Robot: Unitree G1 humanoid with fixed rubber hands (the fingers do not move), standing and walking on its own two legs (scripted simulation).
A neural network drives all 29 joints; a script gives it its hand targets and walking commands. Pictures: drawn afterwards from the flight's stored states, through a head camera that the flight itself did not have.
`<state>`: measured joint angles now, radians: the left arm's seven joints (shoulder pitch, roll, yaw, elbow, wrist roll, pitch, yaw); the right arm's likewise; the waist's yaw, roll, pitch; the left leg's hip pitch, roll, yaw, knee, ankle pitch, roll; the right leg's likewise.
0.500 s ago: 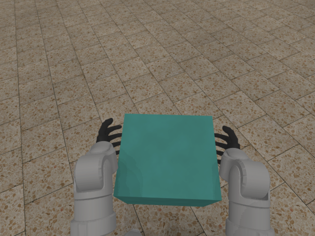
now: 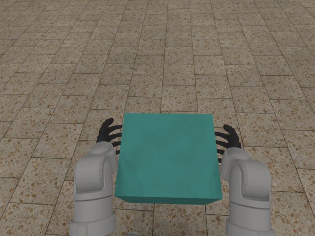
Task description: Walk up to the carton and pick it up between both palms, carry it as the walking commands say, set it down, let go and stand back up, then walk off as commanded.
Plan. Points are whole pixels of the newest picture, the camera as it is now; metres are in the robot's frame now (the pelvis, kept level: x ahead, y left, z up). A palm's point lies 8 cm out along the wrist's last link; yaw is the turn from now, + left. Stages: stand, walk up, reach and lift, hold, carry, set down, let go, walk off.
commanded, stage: carry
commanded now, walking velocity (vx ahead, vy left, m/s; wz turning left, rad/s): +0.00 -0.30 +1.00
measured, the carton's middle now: (167, 162) +0.31 +0.00 -0.01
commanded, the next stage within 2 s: none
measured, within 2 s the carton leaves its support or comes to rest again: neither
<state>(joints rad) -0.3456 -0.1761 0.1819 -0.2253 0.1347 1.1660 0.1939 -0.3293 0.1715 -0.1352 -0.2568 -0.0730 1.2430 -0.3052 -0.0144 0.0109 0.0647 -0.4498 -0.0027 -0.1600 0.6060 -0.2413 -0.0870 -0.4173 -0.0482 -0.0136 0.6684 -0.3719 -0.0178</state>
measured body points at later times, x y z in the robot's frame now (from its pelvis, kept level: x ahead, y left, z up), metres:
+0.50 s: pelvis -0.03 -0.08 +0.00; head +0.02 -0.08 +0.45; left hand +0.21 +0.18 +0.08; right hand +0.31 -0.10 +0.06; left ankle -0.04 +0.10 -0.71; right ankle +0.03 -0.17 -0.72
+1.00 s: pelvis -0.08 -0.10 +0.01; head -0.07 -0.11 +0.46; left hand +0.11 +0.18 +0.10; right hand +0.26 -0.08 +0.09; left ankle -0.12 +0.05 -0.72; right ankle +0.01 -0.16 -0.72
